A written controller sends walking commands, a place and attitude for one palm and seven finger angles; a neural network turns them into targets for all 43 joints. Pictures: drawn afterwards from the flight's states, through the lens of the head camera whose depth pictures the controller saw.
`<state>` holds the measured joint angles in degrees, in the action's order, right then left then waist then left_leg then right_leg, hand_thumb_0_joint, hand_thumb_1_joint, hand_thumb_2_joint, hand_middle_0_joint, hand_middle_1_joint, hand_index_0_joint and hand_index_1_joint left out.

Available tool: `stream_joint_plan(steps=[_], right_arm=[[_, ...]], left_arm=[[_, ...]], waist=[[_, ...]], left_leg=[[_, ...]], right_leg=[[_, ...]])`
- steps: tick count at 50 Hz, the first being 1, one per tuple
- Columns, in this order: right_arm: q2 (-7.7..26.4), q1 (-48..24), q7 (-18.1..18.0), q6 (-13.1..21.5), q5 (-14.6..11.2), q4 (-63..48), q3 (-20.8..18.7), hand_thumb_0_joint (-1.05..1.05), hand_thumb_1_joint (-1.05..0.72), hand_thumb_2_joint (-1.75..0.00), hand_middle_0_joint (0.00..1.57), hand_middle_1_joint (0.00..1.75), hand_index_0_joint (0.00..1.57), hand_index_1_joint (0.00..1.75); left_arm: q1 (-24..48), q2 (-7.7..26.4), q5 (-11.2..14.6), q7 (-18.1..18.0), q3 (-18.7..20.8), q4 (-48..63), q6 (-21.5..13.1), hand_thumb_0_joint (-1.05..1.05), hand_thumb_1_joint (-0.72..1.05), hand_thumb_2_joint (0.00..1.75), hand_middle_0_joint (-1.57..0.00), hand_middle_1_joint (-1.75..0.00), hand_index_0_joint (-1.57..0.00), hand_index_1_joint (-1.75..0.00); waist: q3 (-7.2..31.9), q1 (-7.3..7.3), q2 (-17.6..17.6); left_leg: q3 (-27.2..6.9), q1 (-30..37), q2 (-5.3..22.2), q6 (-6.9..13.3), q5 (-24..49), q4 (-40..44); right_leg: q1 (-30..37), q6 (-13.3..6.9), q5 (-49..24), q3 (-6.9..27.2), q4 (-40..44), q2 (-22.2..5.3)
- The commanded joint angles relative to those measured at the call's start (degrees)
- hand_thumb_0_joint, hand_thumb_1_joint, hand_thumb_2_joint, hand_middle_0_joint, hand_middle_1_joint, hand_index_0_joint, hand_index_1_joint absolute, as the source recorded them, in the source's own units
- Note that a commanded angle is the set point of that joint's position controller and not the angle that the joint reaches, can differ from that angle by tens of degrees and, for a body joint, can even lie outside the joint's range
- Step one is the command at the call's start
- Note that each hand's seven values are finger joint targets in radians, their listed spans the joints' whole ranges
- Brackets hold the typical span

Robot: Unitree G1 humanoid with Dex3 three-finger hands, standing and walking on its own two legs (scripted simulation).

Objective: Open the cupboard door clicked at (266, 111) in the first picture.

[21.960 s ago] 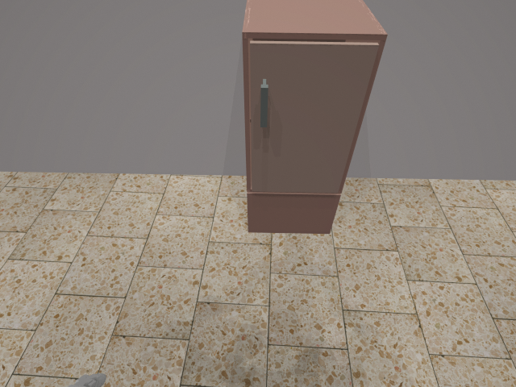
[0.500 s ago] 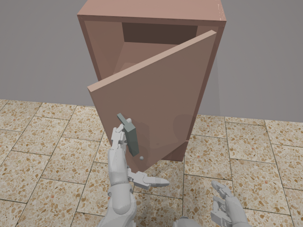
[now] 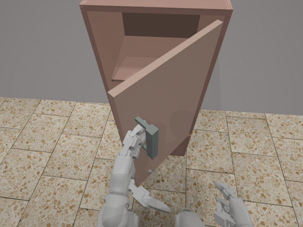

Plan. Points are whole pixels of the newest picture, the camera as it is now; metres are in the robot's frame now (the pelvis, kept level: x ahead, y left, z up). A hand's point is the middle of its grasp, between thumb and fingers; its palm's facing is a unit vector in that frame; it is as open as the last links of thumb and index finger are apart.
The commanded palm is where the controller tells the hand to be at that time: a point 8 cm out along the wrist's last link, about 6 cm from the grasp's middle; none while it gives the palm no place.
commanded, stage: slide the hand sideways off the handle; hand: left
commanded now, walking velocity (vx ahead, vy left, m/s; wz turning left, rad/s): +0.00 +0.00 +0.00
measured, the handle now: (146, 138) +0.33 +0.03 +0.06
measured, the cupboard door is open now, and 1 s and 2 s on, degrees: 50 48 48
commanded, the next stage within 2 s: draw the hand back to the body in 0.74 s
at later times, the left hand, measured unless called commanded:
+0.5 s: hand (124, 186) +0.21 +0.07 +0.06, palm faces -0.08 -1.00 +0.01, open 16.1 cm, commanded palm +0.18 +0.12 +0.06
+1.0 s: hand (104, 192) +0.19 +0.10 +0.08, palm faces -0.09 -0.99 -0.05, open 16.3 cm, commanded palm +0.16 +0.16 +0.09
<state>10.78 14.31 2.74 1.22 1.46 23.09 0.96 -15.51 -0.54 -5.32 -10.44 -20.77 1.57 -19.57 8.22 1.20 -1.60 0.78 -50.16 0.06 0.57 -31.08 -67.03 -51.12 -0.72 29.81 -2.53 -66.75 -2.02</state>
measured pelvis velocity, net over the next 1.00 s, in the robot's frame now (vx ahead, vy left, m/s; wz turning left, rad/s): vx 0.01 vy -0.01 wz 0.01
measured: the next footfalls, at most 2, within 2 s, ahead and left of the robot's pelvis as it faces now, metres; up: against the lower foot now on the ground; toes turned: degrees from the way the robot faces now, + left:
none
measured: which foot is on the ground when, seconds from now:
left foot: down 0.00-1.00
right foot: down 0.00-1.00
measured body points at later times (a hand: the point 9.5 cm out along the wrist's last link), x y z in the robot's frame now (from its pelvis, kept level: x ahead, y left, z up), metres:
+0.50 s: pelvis +0.02 -0.01 +0.00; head +0.08 -0.01 +0.44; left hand +0.21 +0.12 +0.06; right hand +0.22 -0.22 -0.08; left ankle +0.02 +0.11 -0.65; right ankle +0.03 -0.12 -0.65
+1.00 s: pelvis +0.01 -0.01 -0.01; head +0.06 -0.01 +0.44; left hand +0.19 +0.16 +0.09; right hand +0.20 -0.22 -0.08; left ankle +0.02 +0.11 -0.65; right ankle +0.03 -0.12 -0.65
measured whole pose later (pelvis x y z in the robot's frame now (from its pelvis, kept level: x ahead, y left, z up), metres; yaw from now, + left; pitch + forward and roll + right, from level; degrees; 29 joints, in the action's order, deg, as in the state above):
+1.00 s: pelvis +0.01 -0.01 -0.01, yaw +0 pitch +14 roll -1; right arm 11.2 14.8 -1.5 0.8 -1.1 19.8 0.3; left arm -35.8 10.3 6.2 5.2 -6.4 22.4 -19.2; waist 9.5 -0.5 -2.6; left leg -1.5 -51.9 1.0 -0.2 -33.7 -71.1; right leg -51.7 -1.4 32.0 -4.6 -69.2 -1.1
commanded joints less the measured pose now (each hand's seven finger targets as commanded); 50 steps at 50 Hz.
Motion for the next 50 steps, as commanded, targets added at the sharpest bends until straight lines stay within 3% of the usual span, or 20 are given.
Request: stream_joint_plan(steps=[1,7,12,13,18,22,25,26,31,33,35,41,44,47,50], right_arm=[[5.89,-4.17,-0.81,2.49,-0.71,-10.84,-2.34,0.00,-0.90,-0.90,0.20,0.30,0.20,0.30],[6.20,-4.25,-1.69,2.47,-0.96,-11.40,-1.91,0.00,-0.90,-0.90,0.20,0.30,0.20,0.30],[6.13,-3.34,-1.76,2.80,-0.81,-11.60,-2.25,0.00,-0.90,-0.90,0.20,0.30,0.20,0.30],[6.10,-3.34,-1.67,2.86,-0.72,-11.64,-2.30,0.00,-0.90,-0.90,0.20,0.30,0.20,0.30],[6.10,-2.95,-1.64,2.88,-0.78,-12.26,-2.63,0.00,-0.90,-0.90,0.20,0.30,0.20,0.30],[6.07,-2.66,-2.04,2.87,-1.04,-12.26,-3.17,0.00,-0.90,-0.90,0.20,0.30,0.20,0.30],[5.98,-2.79,-2.24,3.04,-1.35,-12.39,-3.40,0.00,-0.90,-0.90,0.20,0.30,0.20,0.30],[6.16,-2.57,-2.34,3.14,-1.33,-12.37,-3.32,0.00,-0.90,-0.90,0.20,0.30,0.20,0.30],[6.52,-2.68,-2.95,3.72,-1.64,-12.30,-3.80,0.00,-0.90,-0.90,0.20,0.30,0.20,0.30],[6.65,-2.97,-3.20,3.75,-1.68,-12.21,-3.86,0.00,-0.90,-0.90,0.20,0.30,0.20,0.30],[6.58,-3.06,-3.50,3.57,-1.80,-12.44,-4.07,0.00,-0.90,-0.90,0.20,0.30,0.20,0.30],[6.56,-3.13,-4.03,4.03,-1.99,-13.01,-3.73,0.00,-0.90,-0.90,0.20,0.30,0.20,0.30],[6.70,-2.89,-4.41,3.73,-2.17,-13.55,-3.73,0.00,-0.90,-0.90,0.20,0.30,0.20,0.30],[6.60,-2.38,-4.79,3.03,-2.77,-14.37,-3.64,0.00,-0.90,-0.90,0.20,0.30,0.20,0.30],[6.49,-2.29,-5.17,2.37,-3.51,-14.64,-3.27,0.00,-0.90,-0.90,0.20,0.30,0.20,0.30]], left_arm=[[0.30,-0.29,1.05,0.91,1.37,15.03,-3.63,0.00,-0.50,0.30,-0.15,-0.30,-0.15,-0.30],[-2.41,0.60,3.17,3.10,2.82,17.31,-3.33,0.00,-0.50,0.30,-0.15,-0.30,-0.15,-0.30],[-9.82,3.02,4.42,4.89,5.93,18.97,-4.51,0.00,-0.50,0.30,-0.15,-0.30,-0.15,-0.30],[-9.55,2.85,4.44,5.30,5.26,20.18,-4.87,0.00,-0.50,0.30,-0.15,-0.30,-0.15,-0.30],[-14.45,4.80,5.10,7.22,6.70,23.55,-5.93,0.00,-0.50,0.30,-0.15,-0.30,-0.15,-0.30],[-19.74,6.73,7.01,9.31,9.77,24.95,-6.47,0.00,-0.50,0.30,-0.15,-0.30,-0.15,-0.30],[-22.30,6.68,7.97,11.02,9.61,26.79,-7.12,0.00,-0.50,0.30,-0.15,-0.30,-0.15,-0.30],[-21.60,6.65,8.13,11.63,8.95,27.50,-7.31,0.00,-0.50,0.30,-0.15,-0.30,-0.15,-0.30],[-24.31,7.70,9.56,15.17,9.49,27.95,-8.35,0.00,-0.50,0.30,-0.15,-0.30,-0.15,-0.30],[-23.81,9.16,9.83,15.94,10.74,28.32,-8.15,0.00,-0.50,0.30,-0.15,-0.30,-0.15,-0.30],[-24.65,10.22,10.13,16.27,12.46,28.12,-7.76,0.00,-0.50,0.30,-0.15,-0.30,-0.15,-0.30],[-21.67,9.41,11.39,15.75,12.27,30.23,-7.34,0.00,-0.50,0.30,-0.15,-0.30,-0.15,-0.30],[-20.91,12.96,11.64,15.08,15.27,33.63,-6.71,0.00,-0.50,0.30,-0.15,-0.30,-0.15,-0.30],[-23.46,15.09,12.09,14.80,17.63,36.84,-4.19,0.00,-0.50,0.30,-0.15,-0.30,-0.15,-0.30],[-24.46,13.90,13.28,15.58,17.71,35.55,-0.51,0.00,-0.50,0.30,-0.15,-0.30,-0.15,-0.30]], waist=[[11.06,-0.54,5.96],[8.85,-0.13,4.66],[11.05,-1.04,4.53],[11.33,-0.49,4.09],[12.64,-0.81,2.81],[13.75,-1.13,5.18],[13.37,-0.98,3.60],[12.80,-0.21,3.52],[11.43,0.23,4.59],[11.34,0.06,3.37],[11.97,-0.28,4.56],[11.74,-0.05,3.17],[13.27,-0.99,1.93],[15.16,-1.93,-0.14],[9.97,-0.90,2.15]], left_leg=[[-1.97,5.86,-1.57,0.43,7.59,11.11],[-2.50,5.24,-1.51,0.40,6.89,10.90],[-2.15,5.06,-1.63,0.26,11.22,9.52],[-2.03,5.16,-1.62,0.31,11.60,9.00],[-1.92,4.69,-1.68,0.35,13.88,7.79],[-1.82,3.74,-1.72,0.43,15.69,6.76],[-1.71,3.64,-1.79,0.39,15.86,6.27],[-1.84,3.46,-1.76,0.51,15.42,5.96],[-2.30,1.72,-1.80,0.66,13.72,4.76],[-2.33,0.97,-1.83,0.70,13.11,4.23],[-2.27,0.40,-1.76,0.66,12.41,3.92],[-2.21,-0.15,-1.86,0.69,9.74,3.51],[-2.09,1.13,-1.67,0.71,9.40,4.83],[-2.13,5.23,-1.64,0.87,11.65,7.91],[-2.02,6.09,-1.68,0.94,10.03,10.31]], right_leg=[[10.83,-1.65,-7.73,0.81,12.36,1.60],[9.53,-1.51,-6.70,0.32,12.21,1.85],[11.03,-1.51,-12.35,0.41,10.47,2.06],[10.64,-1.32,-13.34,0.55,10.10,1.95],[11.23,-1.25,-16.38,0.85,8.85,1.97],[13.41,-0.95,-20.04,1.26,8.68,2.13],[12.58,-0.66,-20.84,1.30,8.19,2.05],[11.63,-0.55,-20.29,1.11,8.13,2.03],[9.89,-0.33,-18.24,1.36,7.81,2.00],[9.25,-0.53,-16.54,1.55,7.44,1.99],[9.33,-0.50,-15.35,1.91,7.51,2.00],[7.65,-0.57,-10.40,2.03,8.07,2.09],[9.56,-0.75,-8.63,2.55,9.35,2.11],[12.78,-0.83,-11.42,1.47,10.61,2.66],[13.77,-0.23,-10.02,1.06,14.01,2.78]])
